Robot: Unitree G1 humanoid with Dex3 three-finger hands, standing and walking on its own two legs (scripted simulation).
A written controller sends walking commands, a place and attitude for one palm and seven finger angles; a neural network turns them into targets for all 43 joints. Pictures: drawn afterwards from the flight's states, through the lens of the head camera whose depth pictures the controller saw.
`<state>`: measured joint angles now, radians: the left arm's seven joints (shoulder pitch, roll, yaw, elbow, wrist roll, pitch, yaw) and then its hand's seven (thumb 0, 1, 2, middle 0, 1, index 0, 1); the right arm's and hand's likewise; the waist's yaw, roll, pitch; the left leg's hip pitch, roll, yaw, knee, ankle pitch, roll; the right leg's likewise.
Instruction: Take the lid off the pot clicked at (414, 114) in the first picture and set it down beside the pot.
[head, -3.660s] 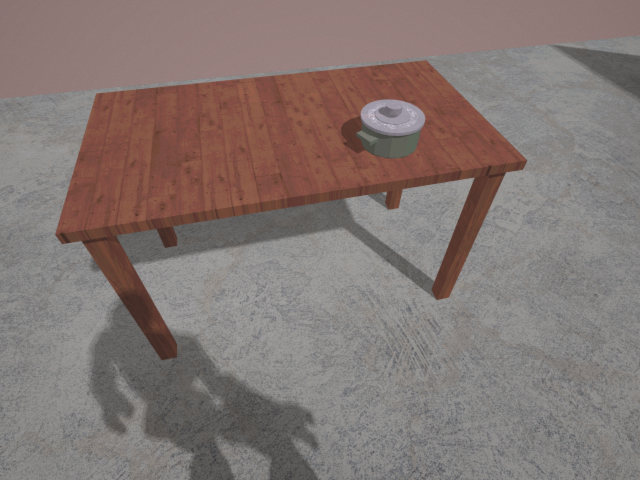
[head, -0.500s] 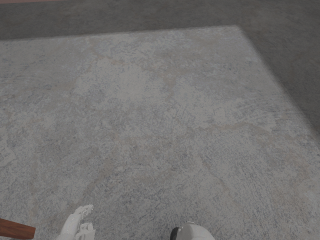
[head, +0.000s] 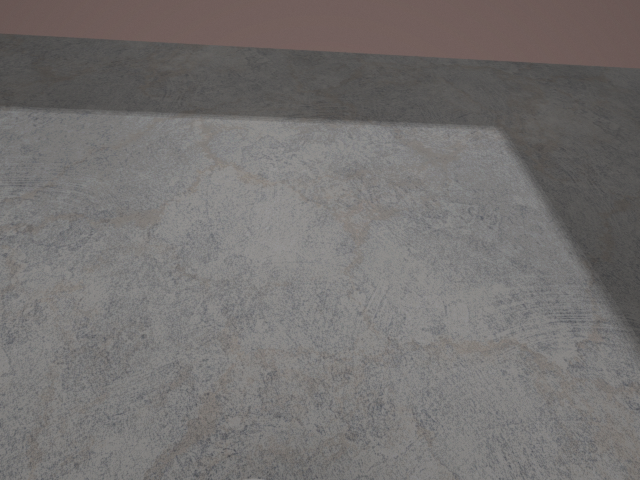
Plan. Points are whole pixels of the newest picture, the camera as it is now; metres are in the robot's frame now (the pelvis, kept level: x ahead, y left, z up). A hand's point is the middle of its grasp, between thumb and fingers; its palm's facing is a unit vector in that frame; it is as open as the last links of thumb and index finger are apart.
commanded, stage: turn to face it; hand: left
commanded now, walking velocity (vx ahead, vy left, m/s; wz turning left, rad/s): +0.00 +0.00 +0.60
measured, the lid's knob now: out of the picture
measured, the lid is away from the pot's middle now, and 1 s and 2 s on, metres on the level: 0.00 0.00 0.00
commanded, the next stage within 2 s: none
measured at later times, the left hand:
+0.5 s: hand out of the picture +0.10 +0.20 -0.14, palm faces +0.28 -0.92 -0.28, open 7.3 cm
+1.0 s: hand out of the picture -0.09 +0.19 -0.18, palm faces +0.60 -0.76 -0.26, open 7.4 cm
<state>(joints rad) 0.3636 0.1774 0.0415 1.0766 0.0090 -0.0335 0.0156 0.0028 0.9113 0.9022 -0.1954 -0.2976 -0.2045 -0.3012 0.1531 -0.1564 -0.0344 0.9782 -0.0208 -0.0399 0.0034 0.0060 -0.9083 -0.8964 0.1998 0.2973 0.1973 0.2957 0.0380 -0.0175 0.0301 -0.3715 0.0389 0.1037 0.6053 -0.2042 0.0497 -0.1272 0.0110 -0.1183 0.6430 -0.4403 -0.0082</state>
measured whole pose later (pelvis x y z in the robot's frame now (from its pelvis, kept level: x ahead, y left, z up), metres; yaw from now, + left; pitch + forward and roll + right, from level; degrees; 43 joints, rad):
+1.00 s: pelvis +0.02 -0.01 +0.00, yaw +34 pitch -1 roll +0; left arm 0.26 0.29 0.08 0.93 0.02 0.07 0.02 0.01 0.91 0.90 -0.20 -0.30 -0.21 -0.30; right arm 0.10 -0.25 -0.06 0.86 -0.01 0.02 0.02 0.01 -0.91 -0.90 0.20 0.30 0.20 0.30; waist 0.04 -0.06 0.12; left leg -0.31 0.00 0.06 0.64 -0.31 0.04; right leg -0.41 -0.13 -0.08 1.09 -0.54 0.09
